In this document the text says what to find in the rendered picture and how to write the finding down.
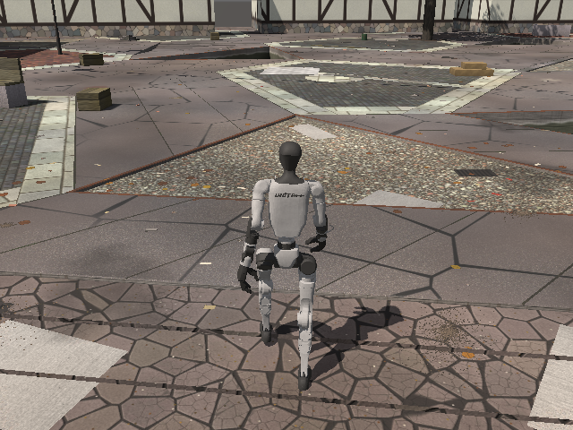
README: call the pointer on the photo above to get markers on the right robot forearm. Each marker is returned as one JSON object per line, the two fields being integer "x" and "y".
{"x": 322, "y": 231}

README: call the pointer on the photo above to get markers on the left robot thigh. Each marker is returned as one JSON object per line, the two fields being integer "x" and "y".
{"x": 264, "y": 262}

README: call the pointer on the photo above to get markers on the left robot upper arm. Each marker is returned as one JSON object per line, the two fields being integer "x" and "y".
{"x": 258, "y": 201}

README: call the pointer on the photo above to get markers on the right robot upper arm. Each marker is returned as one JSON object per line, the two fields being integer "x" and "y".
{"x": 318, "y": 201}

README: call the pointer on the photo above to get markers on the left robot forearm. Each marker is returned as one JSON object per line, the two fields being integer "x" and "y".
{"x": 249, "y": 245}

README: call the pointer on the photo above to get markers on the right robot hand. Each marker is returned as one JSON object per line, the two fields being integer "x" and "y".
{"x": 318, "y": 247}

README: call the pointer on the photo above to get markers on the robot right foot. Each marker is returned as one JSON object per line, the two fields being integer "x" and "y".
{"x": 303, "y": 382}

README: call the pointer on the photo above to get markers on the left robot hand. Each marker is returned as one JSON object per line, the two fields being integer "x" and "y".
{"x": 241, "y": 275}

